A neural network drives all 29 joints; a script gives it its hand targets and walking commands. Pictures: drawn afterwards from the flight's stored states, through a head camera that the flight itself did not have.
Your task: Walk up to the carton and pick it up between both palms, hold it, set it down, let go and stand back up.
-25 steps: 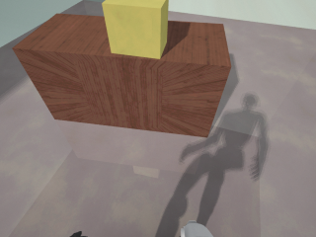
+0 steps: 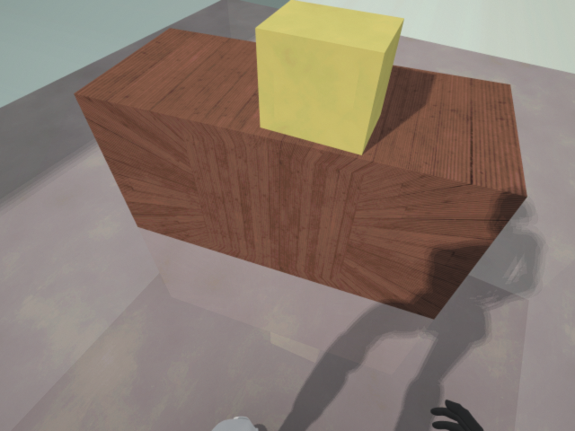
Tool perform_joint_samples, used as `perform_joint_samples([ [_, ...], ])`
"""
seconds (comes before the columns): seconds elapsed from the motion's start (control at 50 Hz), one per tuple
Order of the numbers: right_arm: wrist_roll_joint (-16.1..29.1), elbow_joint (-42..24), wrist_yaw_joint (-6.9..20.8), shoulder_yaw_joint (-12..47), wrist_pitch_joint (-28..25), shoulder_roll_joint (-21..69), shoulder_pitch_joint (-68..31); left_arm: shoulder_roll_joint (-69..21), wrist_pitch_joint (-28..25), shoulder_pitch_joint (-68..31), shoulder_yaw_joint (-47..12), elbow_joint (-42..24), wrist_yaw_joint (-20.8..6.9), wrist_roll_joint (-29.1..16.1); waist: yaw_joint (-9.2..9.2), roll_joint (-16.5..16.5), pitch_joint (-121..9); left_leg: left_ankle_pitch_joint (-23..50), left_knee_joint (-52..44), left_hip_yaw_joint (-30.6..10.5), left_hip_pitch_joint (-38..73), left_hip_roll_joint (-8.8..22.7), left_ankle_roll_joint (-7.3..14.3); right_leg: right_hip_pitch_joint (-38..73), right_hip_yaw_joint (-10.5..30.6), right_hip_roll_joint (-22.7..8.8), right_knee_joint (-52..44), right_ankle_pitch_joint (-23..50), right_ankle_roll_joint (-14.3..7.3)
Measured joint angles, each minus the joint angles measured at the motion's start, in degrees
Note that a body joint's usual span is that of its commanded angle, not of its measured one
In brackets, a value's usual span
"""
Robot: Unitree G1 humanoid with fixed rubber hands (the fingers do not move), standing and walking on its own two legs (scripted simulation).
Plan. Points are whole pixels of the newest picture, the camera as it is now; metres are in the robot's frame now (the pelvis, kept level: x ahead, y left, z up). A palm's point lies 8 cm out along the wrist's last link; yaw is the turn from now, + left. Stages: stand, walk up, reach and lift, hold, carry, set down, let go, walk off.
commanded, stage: walk up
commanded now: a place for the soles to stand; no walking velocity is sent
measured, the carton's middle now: (326, 77) +0.92 -0.02 +0.03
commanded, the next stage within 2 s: none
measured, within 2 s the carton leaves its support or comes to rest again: neither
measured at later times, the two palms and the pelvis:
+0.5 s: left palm (186, 317) +0.31 +0.21 -0.10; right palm out of the picture +0.15 -0.28 -0.14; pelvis +0.20 -0.02 +0.00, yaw -3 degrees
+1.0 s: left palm (176, 294) +0.36 +0.25 -0.13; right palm (424, 282) +0.41 -0.22 -0.11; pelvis +0.31 +0.01 +0.00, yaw -5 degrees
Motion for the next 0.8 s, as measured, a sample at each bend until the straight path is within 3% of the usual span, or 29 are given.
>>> perform_joint_samples([
  [0.04, 0.23, -0.92, -1.08, -0.24, -0.49, 0.58, -0.26, 0.45, 1.26, 0.09, -0.46, 0.24, -0.25, 0.05, -0.74, -1.03, 0.28, -0.62, 4.22, 0.58, -0.88, -1.04, 0.45, -4.17, 3.07, -0.47, 12.06, -3.25, -1.27],
  [0.08, 1.74, -0.98, -2.31, 0.34, 0.00, 1.50, 0.28, 0.93, 2.43, -1.17, -0.64, -0.38, -0.42, -0.36, -1.25, -2.49, 0.90, -3.33, 5.98, 1.49, 0.15, -1.70, 0.61, -10.01, 7.06, 1.05, 25.44, -3.39, -1.38],
  [0.12, 2.34, -0.22, -2.87, 0.82, 0.30, 2.03, 1.59, 1.08, 2.65, -3.00, -0.69, -1.46, -0.49, -0.38, -1.82, -3.31, 1.16, -3.98, 3.95, 2.23, 2.78, -1.94, 0.74, -15.02, 7.64, 1.71, 31.49, -1.98, -1.09],
  [0.24, 1.66, 4.18, -2.86, 1.10, -0.80, 1.60, 7.32, 0.45, 1.84, -7.98, -0.23, -4.89, -1.50, 0.16, -4.61, -3.24, -0.02, -3.35, -5.64, 3.76, 11.16, -1.82, 0.72, -22.93, 5.70, 0.73, 20.56, 4.42, 0.38],
  [0.38, 0.92, 8.65, -1.86, 0.66, 0.44, -1.34, 12.51, -1.04, 0.46, -11.95, 0.24, -7.62, -1.67, 0.30, -7.04, -1.15, -0.19, -10.47, -2.97, 4.49, 16.30, -0.16, -1.02, -17.66, 4.75, 2.28, 0.90, 13.40, -2.02],
  [0.44, 0.69, 9.09, -1.48, 1.29, 2.04, -2.09, 13.47, -1.71, -0.31, -12.28, 0.47, -9.41, -0.09, -0.11, -6.38, 0.23, 0.18, -17.85, 12.63, 1.37, 11.59, 0.35, -0.56, -17.42, 4.35, 3.63, 4.20, 12.92, -2.66],
  [0.48, 0.57, 8.58, -1.31, 1.47, 3.18, -2.50, 12.59, -2.63, 0.01, -11.93, -0.02, -9.42, 0.94, -1.28, -6.15, 1.56, 0.90, -18.55, 24.01, -1.24, 6.56, -0.59, -1.06, -16.24, 3.47, 3.80, 5.66, 10.16, -2.63],
  [0.52, 0.38, 7.81, -1.27, 1.48, 3.42, -2.64, 11.07, -3.23, 0.12, -10.95, -0.48, -8.72, 1.34, -1.64, -5.64, 2.34, 1.30, -17.00, 28.46, -1.71, 2.21, -0.70, -1.77, -13.90, 2.79, 3.65, 4.01, 9.24, -2.56],
  [0.62, 0.11, 5.26, -0.69, 0.95, 2.80, -2.30, 6.65, -3.38, -0.78, -7.08, -0.86, -5.47, 1.48, -1.29, -3.23, 2.39, 1.14, -11.27, 22.19, -1.25, -4.71, 0.88, -3.41, -7.54, 1.88, 2.80, -2.87, 9.67, -1.82],
  [0.74, 0.52, 3.40, -1.33, 0.89, 1.44, -0.31, 0.46, -1.72, 0.75, -3.91, -0.94, -2.17, 0.73, -1.36, -0.55, 0.23, 1.92, 7.03, 1.20, 0.57, -0.18, 0.08, -0.69, -5.41, 3.59, 0.98, 0.57, 4.90, 0.82],
  [0.8, 1.65, 3.07, -2.33, 1.46, 1.46, 1.36, -1.41, -0.65, 2.54, -3.73, -1.72, -1.45, 0.81, -1.81, -0.94, -1.24, 1.38, -1.67, 2.10, 1.42, 1.09, -0.69, -0.29, -8.23, 6.35, 1.09, 9.44, -3.94, 0.76],
])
